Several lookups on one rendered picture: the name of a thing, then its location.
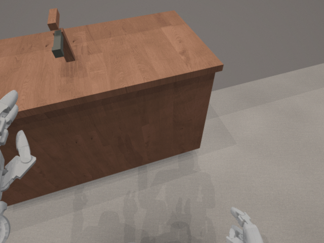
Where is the left robot hand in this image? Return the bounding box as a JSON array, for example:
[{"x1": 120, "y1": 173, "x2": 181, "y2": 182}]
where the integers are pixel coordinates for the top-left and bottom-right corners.
[{"x1": 0, "y1": 90, "x2": 36, "y2": 200}]

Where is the robot left forearm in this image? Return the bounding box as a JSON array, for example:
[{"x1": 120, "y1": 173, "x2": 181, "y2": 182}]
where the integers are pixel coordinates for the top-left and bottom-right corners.
[{"x1": 0, "y1": 201, "x2": 11, "y2": 243}]

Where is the right robot hand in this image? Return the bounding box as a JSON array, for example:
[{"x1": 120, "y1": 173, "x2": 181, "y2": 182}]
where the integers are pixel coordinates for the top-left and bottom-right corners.
[{"x1": 226, "y1": 207, "x2": 264, "y2": 243}]

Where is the counter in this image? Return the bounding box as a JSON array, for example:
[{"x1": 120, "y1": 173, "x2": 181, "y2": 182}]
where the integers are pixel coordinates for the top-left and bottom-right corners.
[{"x1": 0, "y1": 8, "x2": 224, "y2": 206}]

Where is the tap lever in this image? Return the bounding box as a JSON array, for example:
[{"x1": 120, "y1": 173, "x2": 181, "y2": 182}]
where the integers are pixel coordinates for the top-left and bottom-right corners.
[{"x1": 52, "y1": 30, "x2": 64, "y2": 58}]

